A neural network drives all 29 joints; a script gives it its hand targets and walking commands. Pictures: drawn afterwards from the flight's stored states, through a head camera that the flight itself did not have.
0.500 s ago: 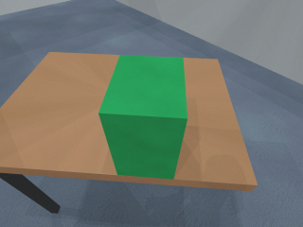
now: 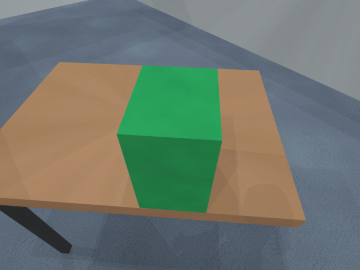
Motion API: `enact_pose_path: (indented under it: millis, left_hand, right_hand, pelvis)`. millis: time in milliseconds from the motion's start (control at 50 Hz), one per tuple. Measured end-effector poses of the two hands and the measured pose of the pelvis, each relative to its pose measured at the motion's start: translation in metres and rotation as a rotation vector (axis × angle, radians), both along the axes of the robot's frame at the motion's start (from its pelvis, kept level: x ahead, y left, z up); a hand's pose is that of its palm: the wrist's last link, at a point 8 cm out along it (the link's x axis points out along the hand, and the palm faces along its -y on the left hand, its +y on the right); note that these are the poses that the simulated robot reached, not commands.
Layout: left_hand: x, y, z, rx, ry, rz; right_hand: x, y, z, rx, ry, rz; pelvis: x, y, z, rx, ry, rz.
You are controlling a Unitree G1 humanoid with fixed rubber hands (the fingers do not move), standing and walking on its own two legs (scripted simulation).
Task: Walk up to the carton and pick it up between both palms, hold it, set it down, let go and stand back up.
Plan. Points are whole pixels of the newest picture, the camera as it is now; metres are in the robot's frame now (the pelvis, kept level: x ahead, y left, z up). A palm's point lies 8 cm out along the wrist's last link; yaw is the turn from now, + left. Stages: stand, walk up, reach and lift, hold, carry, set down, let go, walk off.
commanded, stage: stand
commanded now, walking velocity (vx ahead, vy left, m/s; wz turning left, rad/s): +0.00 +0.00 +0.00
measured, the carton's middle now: (175, 142) +0.40 +0.02 +0.07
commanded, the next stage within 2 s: walk up in 0.20 s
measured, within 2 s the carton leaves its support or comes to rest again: neither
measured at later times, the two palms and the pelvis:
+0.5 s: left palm out of the picture +0.08 +0.25 -0.13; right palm out of the picture +0.08 -0.27 -0.12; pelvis +0.00 +0.00 +0.00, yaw +0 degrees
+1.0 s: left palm out of the picture +0.12 +0.25 -0.12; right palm out of the picture +0.12 -0.26 -0.12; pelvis +0.00 +0.00 +0.00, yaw +0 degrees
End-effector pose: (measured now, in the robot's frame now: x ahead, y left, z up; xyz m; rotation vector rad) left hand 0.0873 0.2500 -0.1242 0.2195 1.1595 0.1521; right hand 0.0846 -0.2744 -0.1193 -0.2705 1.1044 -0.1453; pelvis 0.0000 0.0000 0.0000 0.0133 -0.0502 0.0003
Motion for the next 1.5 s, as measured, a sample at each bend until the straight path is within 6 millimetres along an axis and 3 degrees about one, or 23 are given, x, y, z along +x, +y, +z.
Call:
enact_pose_path:
  millis: [400,900,1000,1140,1220,1300,1500]
  left_hand:
    - [-0.003,0.001,-0.001,0.0,0.009,0.001]
    - [0.001,0.001,-0.002,0.002,0.045,0.003]
    - [0.03,-0.004,0.004,0.022,0.077,0.0]
    - [0.091,-0.016,0.03,0.0,-0.094,-0.05]
    - [0.104,-0.021,0.038,-0.01,-0.151,-0.074]
    - [0.096,-0.021,0.04,-0.015,-0.149,-0.083]
    - [0.046,-0.015,0.049,-0.017,-0.189,-0.062]
  right_hand:
    - [-0.006,0.0,-0.002,0.003,0.025,-0.006]
    - [0.007,0.0,-0.001,0.001,0.0,-0.005]
    - [0.032,0.011,-0.004,0.062,-0.079,0.018]
    - [0.056,0.03,0.002,0.092,-0.151,0.025]
    - [0.062,0.032,0.011,0.075,-0.215,0.018]
    - [0.059,0.031,0.02,0.064,-0.252,0.01]
    - [0.037,0.04,0.04,0.068,-0.307,0.03]
  pelvis:
    - [0.0,0.0,0.0,0.0,0.0,-0.001]
    - [0.008,0.001,0.0,0.001,0.011,-0.005]
    - [0.003,0.001,-0.004,0.002,-0.013,-0.006]
    - [0.008,0.001,-0.004,0.002,-0.007,-0.006]
    - [0.01,0.002,-0.004,0.005,-0.004,-0.016]
    - [0.011,0.003,-0.001,0.011,0.001,-0.029]
    - [-0.001,0.004,0.009,0.013,0.007,-0.035]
